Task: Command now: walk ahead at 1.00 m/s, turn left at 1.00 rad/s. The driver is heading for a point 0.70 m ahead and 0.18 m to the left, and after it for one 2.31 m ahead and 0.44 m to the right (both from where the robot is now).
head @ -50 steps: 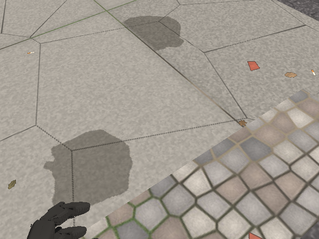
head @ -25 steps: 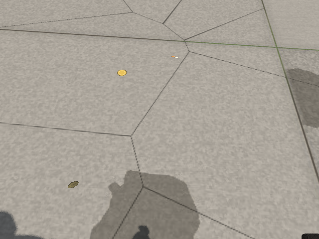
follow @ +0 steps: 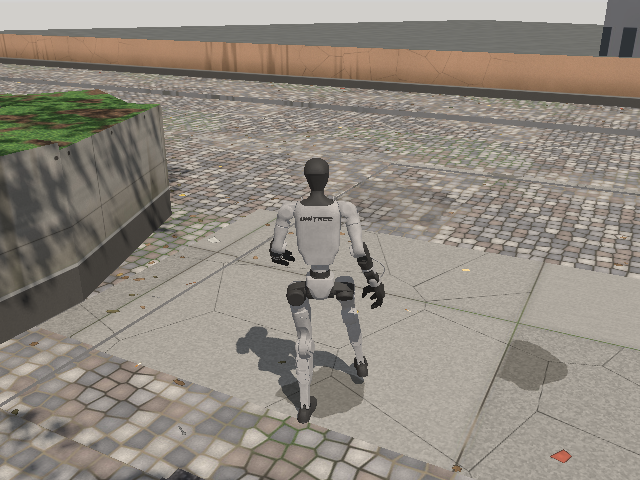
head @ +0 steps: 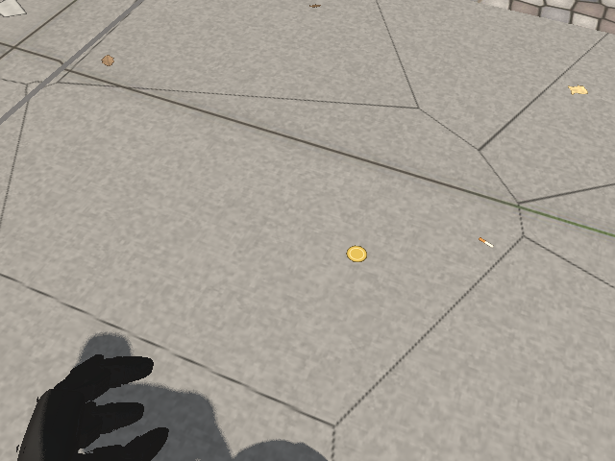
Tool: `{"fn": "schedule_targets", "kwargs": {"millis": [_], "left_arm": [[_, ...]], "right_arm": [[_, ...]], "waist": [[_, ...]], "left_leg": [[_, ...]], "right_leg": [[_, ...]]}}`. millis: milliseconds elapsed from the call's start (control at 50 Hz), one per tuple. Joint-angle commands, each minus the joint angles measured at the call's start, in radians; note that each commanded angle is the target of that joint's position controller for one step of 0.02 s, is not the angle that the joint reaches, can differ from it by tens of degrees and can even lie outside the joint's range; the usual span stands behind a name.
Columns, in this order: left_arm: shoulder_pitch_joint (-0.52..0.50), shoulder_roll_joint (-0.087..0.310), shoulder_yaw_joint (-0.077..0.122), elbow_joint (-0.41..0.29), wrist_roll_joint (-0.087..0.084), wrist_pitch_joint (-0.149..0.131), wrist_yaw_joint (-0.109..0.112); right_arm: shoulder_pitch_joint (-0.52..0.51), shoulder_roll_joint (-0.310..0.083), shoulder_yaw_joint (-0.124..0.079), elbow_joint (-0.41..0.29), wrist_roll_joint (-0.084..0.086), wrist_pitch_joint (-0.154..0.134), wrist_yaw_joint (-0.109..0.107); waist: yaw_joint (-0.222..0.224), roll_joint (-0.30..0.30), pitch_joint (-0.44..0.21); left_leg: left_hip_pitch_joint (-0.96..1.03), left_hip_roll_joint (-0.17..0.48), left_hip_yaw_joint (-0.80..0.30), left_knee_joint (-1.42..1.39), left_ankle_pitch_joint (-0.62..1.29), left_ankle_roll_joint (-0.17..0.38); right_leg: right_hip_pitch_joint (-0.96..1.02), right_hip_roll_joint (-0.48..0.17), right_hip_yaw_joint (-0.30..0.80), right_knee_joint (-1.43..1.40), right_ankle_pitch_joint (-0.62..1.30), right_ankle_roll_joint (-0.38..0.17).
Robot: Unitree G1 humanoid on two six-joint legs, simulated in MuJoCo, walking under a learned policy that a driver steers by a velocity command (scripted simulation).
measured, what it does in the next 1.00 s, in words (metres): walks ahead: right foot, then left foot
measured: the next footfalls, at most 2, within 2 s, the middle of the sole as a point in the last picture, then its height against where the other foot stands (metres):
right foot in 0.12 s outside the picture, level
left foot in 0.58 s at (182, 390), level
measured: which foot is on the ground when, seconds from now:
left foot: down 0.00-0.10, up 0.12-0.56, down 0.58-1.00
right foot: up 0.00-0.10, down 0.12-0.60, up 0.62-1.00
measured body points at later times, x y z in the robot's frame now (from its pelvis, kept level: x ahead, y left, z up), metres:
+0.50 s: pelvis +0.41 +0.00 -0.02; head +0.43 +0.03 +0.43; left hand +0.23 +0.22 -0.15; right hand +0.75 -0.09 -0.05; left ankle +0.57 +0.20 -0.69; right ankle +0.29 -0.21 -0.74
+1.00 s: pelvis +0.75 +0.18 -0.01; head +0.79 +0.19 +0.44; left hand +0.86 +0.47 -0.11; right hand +0.91 -0.07 -0.13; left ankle +0.62 +0.20 -0.74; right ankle +0.95 +0.15 -0.71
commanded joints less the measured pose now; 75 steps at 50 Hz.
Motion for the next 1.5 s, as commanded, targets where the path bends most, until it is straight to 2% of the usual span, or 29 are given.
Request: {"fn": "schedule_targets", "kwargs": {"millis": [20,80,120,140,160,200,240,300,480,540,580,600,620,640,660,680,740,900,1000,1040,1060,1080,1100,1140,1240,1420,1460,1480,1500], "left_arm": [[-0.062,0.093,0.037,-0.074,-0.037,-0.006,-0.001],[0.052,0.158,0.076,-0.054,-0.054,-0.014,0.003],[0.491,0.227,0.107,0.011,-0.047,-0.002,0.024],[0.498,0.325,0.115,0.040,0.005,0.000,-0.001],[0.415,0.217,0.100,0.006,-0.002,0.008,-0.004],[0.359,0.137,0.078,0.031,0.000,0.030,0.009],[0.325,0.101,0.063,0.080,0.017,0.026,0.008],[0.325,0.038,0.045,0.136,-0.016,0.015,-0.007],[0.463,0.156,0.057,0.244,-0.036,0.019,0.004],[0.488,0.223,0.060,0.273,-0.026,0.039,0.012],[0.440,0.244,0.056,0.281,-0.016,0.060,0.027],[0.466,0.146,0.028,0.237,0.010,0.056,0.036],[0.607,0.001,-0.012,0.220,-0.020,0.023,0.023],[0.492,0.125,0.019,0.220,-0.058,-0.004,0.020],[0.374,0.127,0.022,0.179,-0.079,-0.010,0.021],[0.328,0.109,0.016,0.174,-0.057,-0.007,0.026],[0.393,0.075,0.027,0.226,-0.044,0.051,0.016],[0.156,0.037,0.024,0.135,-0.016,0.062,-0.044],[0.300,0.135,0.073,0.122,-0.010,0.080,-0.088],[0.482,0.208,0.108,0.146,-0.015,0.078,-0.053],[0.393,0.278,0.116,0.094,0.002,0.082,-0.026],[0.319,0.290,0.112,0.031,0.031,0.078,-0.027],[0.255,0.240,0.109,-0.014,0.017,0.085,-0.022],[0.193,0.155,0.085,-0.029,-0.028,0.102,-0.001],[0.202,0.195,0.110,-0.043,-0.019,0.150,0.036],[0.149,0.173,0.118,-0.078,-0.035,0.196,0.049],[0.227,0.082,0.092,-0.084,-0.032,0.194,0.041],[0.245,0.161,0.111,-0.097,-0.023,0.176,0.028],[0.253,0.221,0.126,-0.066,-0.028,0.173,0.024]], "right_arm": [[-0.078,-0.182,-0.059,-0.067,0.017,-0.020,-0.016],[-0.063,-0.167,-0.060,-0.050,0.009,-0.003,-0.015],[-0.095,-0.062,-0.016,-0.090,-0.045,0.002,0.006],[0.115,0.038,0.019,-0.146,0.038,-0.013,0.015],[0.040,-0.065,0.014,-0.117,0.062,-0.002,0.002],[-0.178,-0.144,-0.006,-0.136,0.003,0.008,0.001],[-0.225,-0.100,-0.003,-0.165,-0.003,0.006,0.015],[-0.230,-0.042,0.013,-0.166,0.019,0.022,0.023],[-0.536,-0.049,0.034,-0.243,-0.008,-0.021,0.077],[-0.483,-0.117,-0.001,-0.257,-0.008,-0.021,0.074],[-0.086,-0.216,-0.059,-0.155,0.002,0.000,0.049],[0.069,-0.289,-0.075,-0.089,-0.006,0.011,0.030],[0.038,-0.340,-0.069,-0.095,-0.032,-0.002,0.037],[0.020,-0.226,-0.045,-0.088,-0.047,-0.015,0.044],[-0.045,-0.185,-0.030,-0.082,-0.051,-0.024,0.046],[-0.119,-0.175,-0.026,-0.072,-0.046,-0.037,0.051],[-0.220,-0.083,-0.009,-0.051,-0.056,-0.060,0.050],[-0.255,-0.149,-0.017,-0.007,-0.044,-0.046,-0.035],[-0.290,-0.201,-0.037,-0.035,-0.029,0.029,-0.072],[-0.307,-0.170,-0.027,-0.060,-0.030,0.047,-0.063],[-0.200,-0.052,-0.002,-0.082,-0.076,0.044,-0.034],[-0.103,-0.115,0.003,-0.089,-0.057,0.024,-0.008],[-0.191,-0.188,-0.010,-0.098,-0.032,0.015,0.002],[-0.308,-0.169,-0.011,-0.119,-0.052,0.027,-0.008],[-0.343,-0.088,0.001,-0.095,-0.039,0.037,-0.008],[-0.312,-0.139,-0.038,-0.055,-0.025,0.018,0.001],[-0.328,-0.256,-0.062,-0.072,-0.059,0.034,-0.013],[-0.356,-0.231,-0.060,-0.079,-0.092,0.033,-0.013],[-0.414,-0.169,-0.045,-0.107,-0.082,0.033,-0.020]], "waist": [[0.034,0.097,0.024],[0.109,0.142,-0.045],[0.311,0.045,-0.359],[0.150,-0.522,-0.524],[0.189,-0.412,-0.387],[0.222,-0.050,-0.147],[0.161,-0.050,-0.044],[0.112,-0.061,0.013],[0.152,0.016,0.140],[0.069,-0.127,0.024],[-0.161,-0.170,-0.181],[-0.143,0.020,-0.295],[0.004,0.353,-0.512],[-0.040,0.212,-0.472],[-0.015,0.148,-0.284],[0.040,0.028,-0.162],[0.137,0.071,-0.105],[0.086,0.068,-0.057],[0.164,0.095,-0.127],[0.256,-0.052,-0.179],[0.109,-0.345,-0.186],[0.108,-0.260,-0.428],[0.133,-0.108,-0.391],[0.095,0.087,-0.203],[0.086,0.001,-0.177],[0.085,-0.160,-0.169],[0.145,0.191,-0.179],[0.169,0.293,-0.153],[0.169,0.223,-0.120]], "left_leg": [[-0.349,0.143,-0.206,-0.151,-0.012,0.091],[-0.159,0.182,-0.253,0.047,0.200,0.049],[-0.365,0.108,-0.131,0.642,0.209,-0.030],[-0.680,0.027,-0.041,1.003,-0.231,-0.064],[-0.803,0.137,0.017,1.086,-0.110,-0.072],[-0.780,0.198,0.094,1.048,-0.001,-0.074],[-0.692,0.255,0.075,0.937,0.033,-0.062],[-0.704,0.268,0.063,0.841,-0.002,-0.048],[-0.601,0.222,0.226,0.288,0.386,-0.038],[-0.419,0.113,0.311,0.241,0.232,0.008],[0.086,0.082,0.305,0.162,0.261,0.055],[0.445,0.265,0.008,0.208,0.216,0.056],[0.618,0.508,-0.568,-0.027,0.005,0.213],[0.529,0.498,-0.605,-0.124,0.120,0.191],[0.353,0.479,-0.389,-0.094,0.372,0.179],[0.152,0.438,-0.233,-0.091,0.615,0.160],[-0.099,0.386,0.021,-0.155,0.810,0.105],[-0.113,0.289,0.366,-0.197,0.790,0.009],[0.033,0.341,0.380,0.123,1.061,-0.045],[-0.145,0.228,0.380,0.580,0.679,-0.114],[-0.533,-0.008,0.326,0.963,-0.260,-0.211],[-0.620,-0.031,0.052,1.145,-0.287,-0.210],[-0.620,0.035,0.005,1.112,-0.205,-0.176],[-0.619,0.098,0.022,0.916,-0.110,-0.158],[-0.417,0.062,0.074,0.441,-0.046,-0.205],[-0.156,0.090,0.057,-0.045,0.214,-0.164],[0.007,0.449,-0.297,-0.180,0.187,0.023],[-0.079,0.536,-0.422,-0.215,0.171,0.102],[-0.106,0.492,-0.309,-0.199,0.133,0.089]], "right_leg": [[0.391,0.079,-0.064,-0.133,0.110,0.019],[0.466,0.080,-0.067,-0.152,-0.074,-0.016],[1.022,-0.102,0.077,-0.017,-0.344,-0.077],[1.250,-0.371,0.769,-0.335,-0.822,-0.258],[1.148,-0.350,0.822,-0.421,-1.057,-0.241],[0.876,-0.248,0.440,-0.398,-0.661,-0.186],[0.674,-0.180,0.246,-0.413,-0.435,-0.198],[0.599,-0.171,0.128,-0.469,-0.349,-0.230],[0.638,-0.171,-0.218,-0.671,0.021,-0.216],[0.793,-0.200,-0.274,-0.451,0.775,-0.194],[0.648,-0.168,-0.307,-0.002,0.957,-0.154],[0.342,-0.084,-0.266,0.389,0.241,-0.117],[0.084,0.118,-0.126,0.745,-0.527,-0.086],[0.022,0.088,0.002,0.819,-0.525,-0.101],[-0.011,0.052,-0.041,0.795,-0.500,-0.097],[0.024,0.003,-0.068,0.711,-0.449,-0.088],[0.182,-0.056,-0.063,0.548,-0.375,-0.071],[0.216,0.033,-0.217,-0.017,0.193,-0.048],[0.306,0.128,-0.291,-0.044,-0.030,-0.119],[0.578,0.100,-0.155,-0.191,0.227,-0.206],[0.800,-0.119,0.284,-0.156,0.606,-0.411],[0.918,-0.250,0.651,-0.310,0.333,-0.549],[0.845,-0.224,0.582,-0.344,0.074,-0.498],[0.594,-0.132,0.424,-0.375,-0.078,-0.401],[0.424,0.006,0.285,-0.348,0.083,-0.315],[0.362,0.088,0.376,-0.259,-0.296,-0.179],[0.120,0.290,0.080,0.112,-0.667,-0.092],[0.050,0.212,0.043,0.325,-0.623,-0.053],[0.048,0.155,0.014,0.415,-0.541,-0.032]]}}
